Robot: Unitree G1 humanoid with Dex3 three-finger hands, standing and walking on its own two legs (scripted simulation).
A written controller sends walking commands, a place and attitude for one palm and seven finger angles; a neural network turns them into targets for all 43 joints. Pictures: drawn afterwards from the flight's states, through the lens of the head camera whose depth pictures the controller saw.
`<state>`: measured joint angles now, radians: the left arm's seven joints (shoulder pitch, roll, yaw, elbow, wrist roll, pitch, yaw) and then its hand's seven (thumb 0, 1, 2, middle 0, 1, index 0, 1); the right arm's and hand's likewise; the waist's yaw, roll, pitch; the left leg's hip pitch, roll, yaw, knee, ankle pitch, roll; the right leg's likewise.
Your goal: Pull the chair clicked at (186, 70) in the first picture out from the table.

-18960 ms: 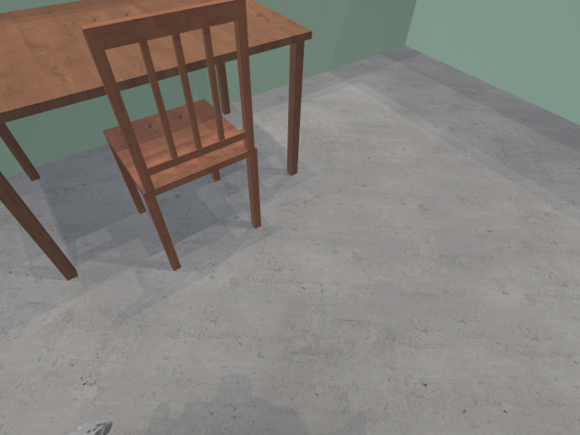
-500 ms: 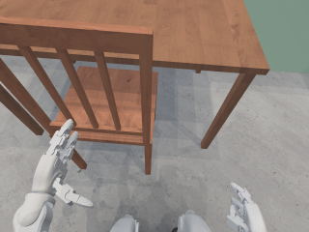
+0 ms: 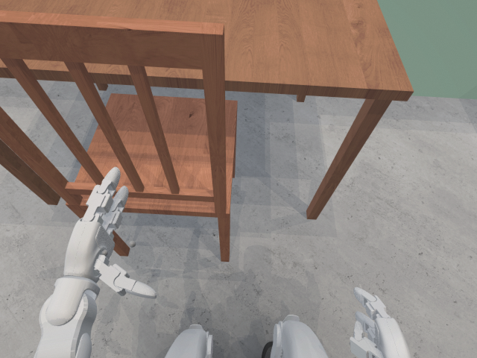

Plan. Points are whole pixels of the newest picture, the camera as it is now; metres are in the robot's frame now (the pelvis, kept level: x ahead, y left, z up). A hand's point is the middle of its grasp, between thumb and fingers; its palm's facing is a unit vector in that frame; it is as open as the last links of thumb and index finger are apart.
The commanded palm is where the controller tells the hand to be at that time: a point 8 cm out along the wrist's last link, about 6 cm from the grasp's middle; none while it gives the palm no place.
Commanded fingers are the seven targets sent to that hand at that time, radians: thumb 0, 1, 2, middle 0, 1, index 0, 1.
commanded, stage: aim the fingers beside a spindle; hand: left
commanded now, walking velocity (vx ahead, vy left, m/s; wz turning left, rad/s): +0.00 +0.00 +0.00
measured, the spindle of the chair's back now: (115, 141) +0.48 +0.25 +0.03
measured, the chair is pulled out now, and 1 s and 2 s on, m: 0.00 0.00 0.00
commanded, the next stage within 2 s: push the fingers through the gap in 1.28 s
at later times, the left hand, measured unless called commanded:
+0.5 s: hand (153, 231) +0.31 +0.15 +0.01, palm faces -0.06 -1.00 -0.03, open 16.9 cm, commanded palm +0.30 +0.21 +0.01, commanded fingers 0.00 -0.50 0.30 -0.06 -0.08 -0.06 -0.08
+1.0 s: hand (161, 222) +0.34 +0.15 +0.00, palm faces -0.05 -1.00 -0.04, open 16.9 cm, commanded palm +0.31 +0.20 +0.00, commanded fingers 0.00 -0.50 0.30 -0.06 -0.08 -0.06 -0.08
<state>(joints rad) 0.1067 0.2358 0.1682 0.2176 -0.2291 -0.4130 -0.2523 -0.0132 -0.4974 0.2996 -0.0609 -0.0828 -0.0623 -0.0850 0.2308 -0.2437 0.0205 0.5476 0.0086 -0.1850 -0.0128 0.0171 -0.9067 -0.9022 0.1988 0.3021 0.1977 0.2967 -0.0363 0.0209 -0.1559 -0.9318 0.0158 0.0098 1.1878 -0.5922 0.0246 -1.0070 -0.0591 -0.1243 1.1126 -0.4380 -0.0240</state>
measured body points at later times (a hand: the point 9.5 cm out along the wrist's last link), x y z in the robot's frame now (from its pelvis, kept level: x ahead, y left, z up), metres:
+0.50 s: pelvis -0.01 +0.00 -0.01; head +0.10 +0.00 +0.42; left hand +0.31 +0.21 +0.01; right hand +0.15 -0.25 -0.11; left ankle -0.01 +0.10 -0.65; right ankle +0.05 -0.11 -0.65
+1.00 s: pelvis -0.01 +0.00 -0.02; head +0.10 +0.00 +0.42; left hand +0.33 +0.20 +0.00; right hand +0.13 -0.25 -0.13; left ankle -0.01 +0.10 -0.65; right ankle +0.05 -0.11 -0.65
